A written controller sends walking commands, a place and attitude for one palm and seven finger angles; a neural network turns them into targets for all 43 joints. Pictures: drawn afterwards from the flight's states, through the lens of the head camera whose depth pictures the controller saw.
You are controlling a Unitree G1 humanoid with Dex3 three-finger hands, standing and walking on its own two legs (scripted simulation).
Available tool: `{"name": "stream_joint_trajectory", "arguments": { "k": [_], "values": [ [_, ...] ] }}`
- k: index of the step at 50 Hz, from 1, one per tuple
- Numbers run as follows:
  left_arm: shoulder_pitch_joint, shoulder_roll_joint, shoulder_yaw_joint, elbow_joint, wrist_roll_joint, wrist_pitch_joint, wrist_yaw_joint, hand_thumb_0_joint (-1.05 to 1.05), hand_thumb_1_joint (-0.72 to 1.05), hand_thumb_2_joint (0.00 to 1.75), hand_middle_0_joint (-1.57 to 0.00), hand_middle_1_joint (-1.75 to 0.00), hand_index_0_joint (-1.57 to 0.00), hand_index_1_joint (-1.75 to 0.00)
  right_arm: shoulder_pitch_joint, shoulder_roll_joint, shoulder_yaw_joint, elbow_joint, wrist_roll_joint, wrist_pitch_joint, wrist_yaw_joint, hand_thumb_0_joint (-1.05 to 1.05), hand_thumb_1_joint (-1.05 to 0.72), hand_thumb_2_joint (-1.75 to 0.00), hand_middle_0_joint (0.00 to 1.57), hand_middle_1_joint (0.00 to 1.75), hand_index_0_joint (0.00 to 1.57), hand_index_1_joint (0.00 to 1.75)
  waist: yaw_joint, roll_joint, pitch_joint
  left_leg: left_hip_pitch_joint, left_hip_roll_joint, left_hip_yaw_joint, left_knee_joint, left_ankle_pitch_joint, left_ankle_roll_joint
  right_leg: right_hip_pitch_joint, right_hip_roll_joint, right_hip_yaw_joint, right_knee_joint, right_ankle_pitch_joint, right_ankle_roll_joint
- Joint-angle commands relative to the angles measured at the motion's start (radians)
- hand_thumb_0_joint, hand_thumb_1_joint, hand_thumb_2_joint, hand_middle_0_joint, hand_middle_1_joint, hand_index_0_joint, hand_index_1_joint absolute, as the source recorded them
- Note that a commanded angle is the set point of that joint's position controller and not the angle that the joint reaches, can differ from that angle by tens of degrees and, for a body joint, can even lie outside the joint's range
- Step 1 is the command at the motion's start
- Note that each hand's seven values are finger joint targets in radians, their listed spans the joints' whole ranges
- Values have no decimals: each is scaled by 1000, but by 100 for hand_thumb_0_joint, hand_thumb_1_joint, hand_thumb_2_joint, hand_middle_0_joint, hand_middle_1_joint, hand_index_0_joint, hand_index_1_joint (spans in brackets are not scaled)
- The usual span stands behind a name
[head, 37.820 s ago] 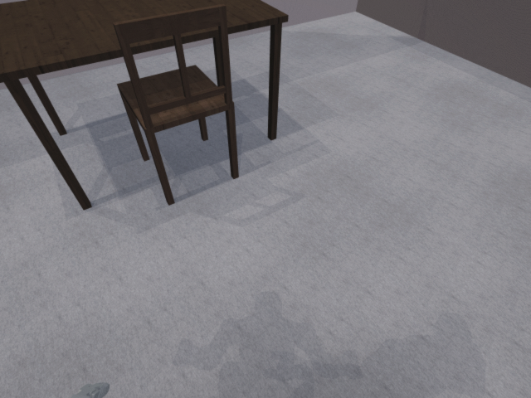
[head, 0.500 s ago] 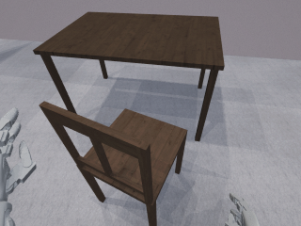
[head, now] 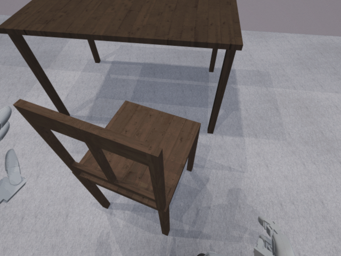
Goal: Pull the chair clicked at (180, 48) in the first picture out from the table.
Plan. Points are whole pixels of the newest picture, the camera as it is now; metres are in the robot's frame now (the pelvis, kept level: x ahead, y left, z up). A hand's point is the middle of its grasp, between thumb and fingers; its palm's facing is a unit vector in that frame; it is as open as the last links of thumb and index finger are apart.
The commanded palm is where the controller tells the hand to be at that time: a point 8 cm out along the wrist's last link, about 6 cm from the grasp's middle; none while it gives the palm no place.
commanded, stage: step back with the hand held close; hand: left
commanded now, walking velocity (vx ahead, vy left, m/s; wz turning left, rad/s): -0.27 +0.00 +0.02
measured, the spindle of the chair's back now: (103, 162) +0.37 +0.22 -0.09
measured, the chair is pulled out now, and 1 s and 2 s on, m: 0.47 0.47 0.47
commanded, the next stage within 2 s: stop stepping back and stand still in 1.12 s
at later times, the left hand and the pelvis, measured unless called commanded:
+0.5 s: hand (22, 230) +0.14 +0.21 +0.16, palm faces +0.37 -0.76 -0.53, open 7.4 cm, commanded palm +0.08 +0.26 +0.19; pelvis -0.05 -0.04 +0.00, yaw +1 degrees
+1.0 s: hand out of the picture +0.06 +0.23 +0.18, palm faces +0.43 -0.77 -0.48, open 7.4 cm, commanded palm +0.00 +0.27 +0.19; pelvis -0.14 -0.04 +0.01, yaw +1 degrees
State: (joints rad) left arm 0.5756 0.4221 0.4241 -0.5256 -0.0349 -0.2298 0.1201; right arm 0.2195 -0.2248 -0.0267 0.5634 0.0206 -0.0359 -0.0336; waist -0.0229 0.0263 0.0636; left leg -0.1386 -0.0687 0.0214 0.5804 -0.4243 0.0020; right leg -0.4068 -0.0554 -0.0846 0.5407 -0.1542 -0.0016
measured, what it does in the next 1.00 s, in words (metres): walks backwards: right foot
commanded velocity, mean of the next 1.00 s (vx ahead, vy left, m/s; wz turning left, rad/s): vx -0.35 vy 0.00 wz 0.00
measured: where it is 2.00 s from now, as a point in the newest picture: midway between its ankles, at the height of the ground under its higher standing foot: outside the picture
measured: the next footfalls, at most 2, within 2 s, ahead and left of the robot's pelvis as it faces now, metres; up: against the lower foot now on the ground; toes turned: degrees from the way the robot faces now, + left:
right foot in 0.26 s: +0.04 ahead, -0.14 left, +0.00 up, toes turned -3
right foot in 1.18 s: -0.22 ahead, -0.19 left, +0.00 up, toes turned -3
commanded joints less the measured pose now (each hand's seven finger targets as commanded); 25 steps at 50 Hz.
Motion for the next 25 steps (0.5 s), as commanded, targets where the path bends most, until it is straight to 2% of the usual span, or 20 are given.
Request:
{"name": "stream_joint_trajectory", "arguments": {
  "k": [1,3,4,5,6,7,8,10,12,13,14,15,16,17,18,19,20,22,23,25],
  "values": [
    [59,204,223,-193,-20,-60,52,0,90,90,-20,-30,-20,-30,-67,-109,-49,-165,16,-30,-19,0,-90,-90,20,30,20,30,12,-2,-264,-211,146,-93,-97,451,-66,348,-117,146,89,464,-86],
    [56,184,214,-162,-13,-52,59,0,90,90,-20,-30,-20,-30,-77,-107,-48,-165,14,-22,-31,0,-90,-90,20,30,20,30,10,34,-216,-252,188,-101,-165,455,-25,331,-49,93,117,352,-30],
    [49,170,203,-155,-16,-45,59,0,90,90,-20,-30,-20,-30,-81,-110,-50,-158,12,-24,-37,0,-90,-90,20,30,20,30,9,61,-198,-237,212,-119,-178,580,-28,304,-20,72,144,286,-21],
    [42,158,187,-155,-18,-41,57,0,90,90,-20,-30,-20,-30,-79,-110,-48,-151,1,-26,-38,0,-90,-90,20,30,20,30,8,82,-175,-195,245,-137,-179,781,-41,251,-4,55,170,195,-13],
    [18,151,170,-172,-22,-39,52,0,90,90,-20,-30,-20,-30,-87,-118,-50,-141,-15,-31,-35,0,-90,-90,20,30,20,30,5,132,-146,-149,283,-165,-185,989,-62,175,14,49,205,51,-13],
    [3,142,156,-171,-20,-38,49,0,90,90,-20,-30,-20,-30,-93,-114,-47,-129,-29,-36,-29,0,-90,-90,20,30,20,30,7,174,-121,-111,316,-173,-189,1104,-67,105,24,54,246,-105,-13],
    [-16,132,141,-175,-10,-37,47,0,90,90,-20,-30,-20,-30,-92,-111,-44,-123,-38,-44,-23,0,-90,-90,20,30,20,30,8,189,-100,-105,328,-159,-185,1109,-46,78,27,62,282,-164,-15],
    [-54,116,110,-186,-4,-33,49,0,90,90,-20,-30,-20,-30,-85,-100,-39,-112,-37,-59,-25,0,-90,-90,20,30,20,30,12,154,-69,-88,316,-134,-148,1061,6,66,23,65,232,-146,-16],
    [-58,112,91,-172,0,-28,47,0,90,90,-20,-30,-20,-30,-79,-106,-36,-104,-29,-67,-19,0,-90,-90,20,30,20,30,13,99,-57,-72,285,-112,-76,1022,6,124,13,45,55,-11,-28],
    [-68,117,88,-175,-3,-28,46,0,90,90,-20,-30,-20,-30,-78,-113,-35,-102,-24,-71,-17,0,-90,-90,20,30,20,30,9,71,-67,-91,262,-101,-28,964,1,177,0,48,-5,118,-39],
    [-81,158,120,-179,-1,-31,49,0,90,90,-20,-30,-20,-30,-80,-119,-35,-99,-21,-71,-21,0,-90,-90,20,30,20,30,7,57,-94,-142,232,-77,27,864,-2,251,-32,89,-21,296,-61],
    [-88,152,106,-173,-8,-37,48,0,90,90,-20,-30,-20,-30,-71,-121,-30,-105,-13,-68,-20,0,-90,-90,20,30,20,30,2,15,-144,-202,185,-63,122,716,-10,321,-108,185,-18,556,-108],
    [-86,166,112,-165,-14,-41,49,0,90,90,-20,-30,-20,-30,-65,-125,-32,-110,-7,-67,-18,0,-90,-90,20,30,20,30,-1,-67,-200,-236,117,-38,219,502,-25,359,-193,292,-14,760,-160],
    [-49,163,122,-141,-19,-48,48,0,90,90,-20,-30,-20,-30,-68,-120,-37,-118,-7,-63,-13,0,-90,-90,20,30,20,30,3,-146,-241,-267,73,-50,293,75,-30,390,-280,360,-64,838,-201],
    [-27,179,139,-150,-15,-53,50,0,90,90,-20,-30,-20,-30,-76,-103,-31,-140,0,-52,-14,0,-90,-90,20,30,20,30,16,-168,-265,-247,95,-104,277,-120,-10,328,-319,379,-122,605,-189],
    [11,221,192,-158,-16,-49,59,0,90,90,-20,-30,-20,-30,-85,-92,-27,-147,5,-39,-24,0,-90,-90,20,30,20,30,38,-102,-240,-229,113,-107,219,-172,-3,255,-300,356,-156,397,-167],
    [51,197,181,-174,-12,-40,63,0,90,90,-20,-30,-20,-30,-100,-67,-6,-159,1,-24,-30,0,-90,-90,20,30,20,30,36,-87,-233,-208,120,-77,130,-122,2,232,-258,304,-161,290,-135],
    [81,208,189,-219,-16,-38,71,0,90,90,-20,-30,-20,-30,-105,-68,5,-145,-10,-6,-37,0,-90,-90,20,30,20,30,7,-70,-266,-102,98,-10,-83,136,3,204,-177,206,-103,245,-86],
    [72,213,183,-252,-20,-42,72,0,90,90,-20,-30,-20,-30,-108,-80,-5,-138,-13,-7,-41,0,-90,-90,20,30,20,30,5,-35,-264,-60,124,-21,-134,253,9,182,-134,172,-58,225,-53],
    [53,209,180,-278,-23,-46,73,0,90,90,-20,-30,-20,-30,-135,-96,-18,-131,-17,-22,-53,0,-90,-90,20,30,20,30,31,107,-244,-156,266,-146,-177,351,58,171,-34,122,13,72,10]
  ]
}}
